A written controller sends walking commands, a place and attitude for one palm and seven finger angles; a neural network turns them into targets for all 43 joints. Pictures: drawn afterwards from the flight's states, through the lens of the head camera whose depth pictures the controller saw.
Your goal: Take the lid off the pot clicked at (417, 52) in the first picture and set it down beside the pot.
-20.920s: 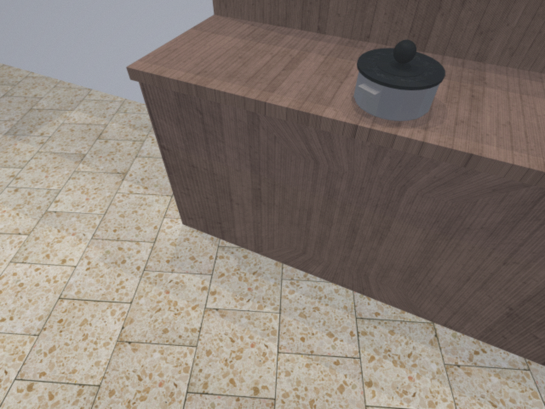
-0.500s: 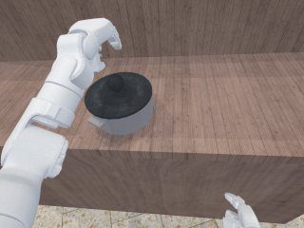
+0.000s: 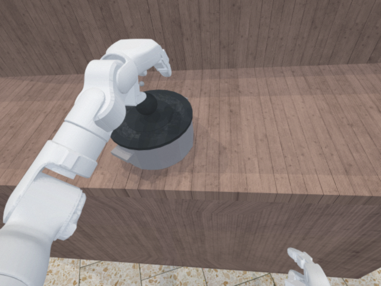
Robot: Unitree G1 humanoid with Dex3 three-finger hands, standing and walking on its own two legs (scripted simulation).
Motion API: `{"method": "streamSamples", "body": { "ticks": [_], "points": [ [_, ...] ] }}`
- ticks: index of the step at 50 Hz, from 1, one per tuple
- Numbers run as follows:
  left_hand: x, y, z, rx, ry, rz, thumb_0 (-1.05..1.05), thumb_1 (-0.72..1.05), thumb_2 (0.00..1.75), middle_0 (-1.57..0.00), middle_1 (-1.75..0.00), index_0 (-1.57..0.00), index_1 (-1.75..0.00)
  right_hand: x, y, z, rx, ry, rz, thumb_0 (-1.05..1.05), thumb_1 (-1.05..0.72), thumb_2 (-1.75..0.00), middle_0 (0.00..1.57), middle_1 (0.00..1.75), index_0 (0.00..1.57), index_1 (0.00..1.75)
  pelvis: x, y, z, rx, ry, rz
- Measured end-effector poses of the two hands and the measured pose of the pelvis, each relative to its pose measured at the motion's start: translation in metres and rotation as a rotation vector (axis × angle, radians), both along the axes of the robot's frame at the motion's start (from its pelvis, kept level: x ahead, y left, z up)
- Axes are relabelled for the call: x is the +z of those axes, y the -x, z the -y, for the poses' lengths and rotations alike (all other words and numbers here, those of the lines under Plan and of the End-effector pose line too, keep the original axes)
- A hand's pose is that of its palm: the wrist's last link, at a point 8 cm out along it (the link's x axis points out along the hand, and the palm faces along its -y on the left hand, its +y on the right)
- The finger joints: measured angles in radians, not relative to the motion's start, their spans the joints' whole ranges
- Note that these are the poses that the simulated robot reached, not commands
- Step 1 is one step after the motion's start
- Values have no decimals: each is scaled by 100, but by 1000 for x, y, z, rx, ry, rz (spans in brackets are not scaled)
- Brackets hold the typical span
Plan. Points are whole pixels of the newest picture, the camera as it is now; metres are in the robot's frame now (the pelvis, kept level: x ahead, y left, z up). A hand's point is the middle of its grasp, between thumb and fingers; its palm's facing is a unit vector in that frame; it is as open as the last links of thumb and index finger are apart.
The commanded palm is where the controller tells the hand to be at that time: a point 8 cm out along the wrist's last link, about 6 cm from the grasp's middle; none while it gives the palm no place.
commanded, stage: move the open hand above the knob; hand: left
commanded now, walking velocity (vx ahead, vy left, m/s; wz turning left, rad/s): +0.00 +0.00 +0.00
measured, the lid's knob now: (146, 104) +0.48 +0.11 +0.15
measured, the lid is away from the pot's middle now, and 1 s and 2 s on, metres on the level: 0.00 0.00 0.00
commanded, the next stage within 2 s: lower the open fingers around the knob in 0.66 s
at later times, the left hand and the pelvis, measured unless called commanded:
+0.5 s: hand (127, 80) +0.43 +0.12 +0.25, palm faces -0.11 -0.02 -0.99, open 10.1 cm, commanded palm +0.40 +0.12 +0.30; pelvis -0.01 +0.00 +0.00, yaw +0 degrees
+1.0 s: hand (134, 85) +0.42 +0.10 +0.24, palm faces -0.15 -0.02 -0.99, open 10.0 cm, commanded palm +0.41 +0.11 +0.28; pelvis -0.01 -0.01 +0.00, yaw +0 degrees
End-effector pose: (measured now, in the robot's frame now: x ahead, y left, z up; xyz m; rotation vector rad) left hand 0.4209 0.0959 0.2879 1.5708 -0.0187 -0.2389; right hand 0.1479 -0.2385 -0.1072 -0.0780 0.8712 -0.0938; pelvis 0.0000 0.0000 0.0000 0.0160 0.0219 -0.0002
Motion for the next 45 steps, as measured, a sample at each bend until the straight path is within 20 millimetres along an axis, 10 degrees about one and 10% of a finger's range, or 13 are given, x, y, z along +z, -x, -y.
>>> {"method": "streamSamples", "body": {
  "ticks": [8, 13, 22, 29, 37, 45],
  "points": [
    [17, -10, -30, 166, 38, 32, 0, -39, 169, -87, -8, -88, -9, 3, -4, -4, 12, -20, 9, 1, -91, -90, 20, 30, 19, 29, 0, 3, 2, -7, -2, -16],
    [-4, 9, -14, 62, -9, -7, 0, -39, 169, -87, -8, -88, -9, 4, -10, -5, 31, -19, 16, 1, -91, -90, 20, 30, 19, 29, 0, 4, 2, 5, 1, -1],
    [26, 2, -28, 147, 46, 49, 0, -39, 169, -88, -8, -88, -9, 8, -11, -6, 29, -13, 44, 1, -91, -90, 20, 30, 19, 29, 0, 8, 4, 3, -1, 0],
    [0, 20, -6, 40, -4, 0, 0, -39, 169, -87, -8, -88, -9, 6, -11, -6, 40, -21, 31, 1, -91, -90, 20, 30, 19, 29, -1, 9, 4, 7, 0, 14],
    [28, 8, -23, 134, 46, 59, 0, -39, 169, -88, -8, -88, -9, 5, -2, -4, 23, -15, 40, 1, -91, -90, 20, 30, 19, 29, 0, 12, 6, 0, -3, 9],
    [-6, 17, -10, 75, 17, -31, 0, -39, 169, -87, -8, -88, -9, 2, 2, 1, 22, -8, 12, 1, -91, -90, 20, 30, 20, 29, -1, 12, 7, 5, 0, 18]
  ]
}}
